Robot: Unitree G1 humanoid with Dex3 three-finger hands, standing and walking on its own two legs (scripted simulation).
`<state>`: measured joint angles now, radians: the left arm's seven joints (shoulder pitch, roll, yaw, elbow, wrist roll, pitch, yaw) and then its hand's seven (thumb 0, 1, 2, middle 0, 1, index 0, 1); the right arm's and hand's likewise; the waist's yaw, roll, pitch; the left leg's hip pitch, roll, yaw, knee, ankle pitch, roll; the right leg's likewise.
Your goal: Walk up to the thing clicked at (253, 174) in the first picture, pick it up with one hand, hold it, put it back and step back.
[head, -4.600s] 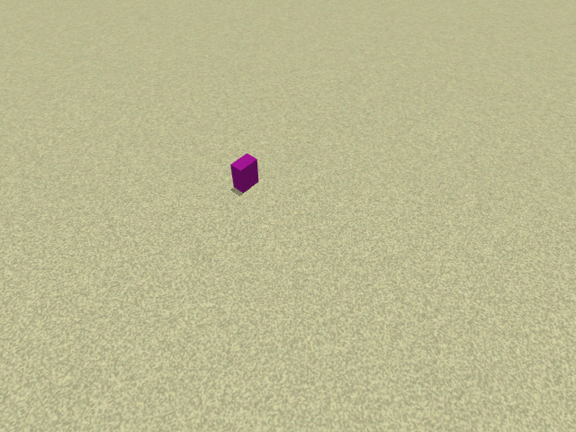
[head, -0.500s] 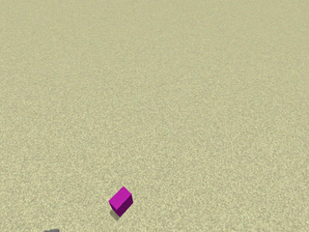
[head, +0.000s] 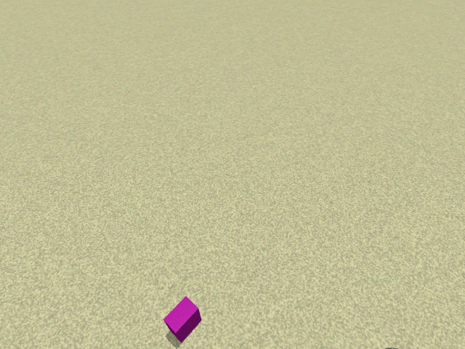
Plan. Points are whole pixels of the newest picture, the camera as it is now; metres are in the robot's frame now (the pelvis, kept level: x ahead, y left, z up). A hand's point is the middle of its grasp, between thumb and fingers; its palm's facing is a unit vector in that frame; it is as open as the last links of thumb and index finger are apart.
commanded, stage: walk up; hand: left
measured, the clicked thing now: (183, 319) +0.37 +0.21 -0.71
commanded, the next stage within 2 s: stand in 1.08 s
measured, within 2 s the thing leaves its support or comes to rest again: neither
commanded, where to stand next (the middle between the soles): +0.02 +0.00 m, yaw +0 degrees
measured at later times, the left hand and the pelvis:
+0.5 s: hand out of the picture +0.11 +0.24 -0.15, palm faces -0.02 -0.95 -0.32, open 7.4 cm; pelvis +0.01 -0.01 +0.00, yaw -1 degrees
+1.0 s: hand out of the picture +0.11 +0.24 -0.15, palm faces -0.03 -0.95 -0.32, open 7.4 cm; pelvis +0.02 +0.00 +0.00, yaw -2 degrees
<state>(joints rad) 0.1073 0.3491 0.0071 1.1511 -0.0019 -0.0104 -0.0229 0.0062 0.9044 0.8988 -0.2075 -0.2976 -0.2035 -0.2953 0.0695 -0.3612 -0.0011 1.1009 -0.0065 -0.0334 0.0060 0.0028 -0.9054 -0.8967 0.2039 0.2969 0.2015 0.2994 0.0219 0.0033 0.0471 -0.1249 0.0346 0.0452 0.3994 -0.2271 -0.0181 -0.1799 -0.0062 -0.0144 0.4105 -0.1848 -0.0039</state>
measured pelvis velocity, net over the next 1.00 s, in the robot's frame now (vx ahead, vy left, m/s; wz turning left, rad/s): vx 0.02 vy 0.00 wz -0.04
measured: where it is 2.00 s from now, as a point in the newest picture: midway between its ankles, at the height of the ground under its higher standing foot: outside the picture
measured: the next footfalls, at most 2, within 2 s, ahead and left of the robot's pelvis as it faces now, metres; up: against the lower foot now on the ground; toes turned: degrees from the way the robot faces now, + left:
none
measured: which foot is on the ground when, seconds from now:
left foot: down 0.00-1.00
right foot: down 0.00-1.00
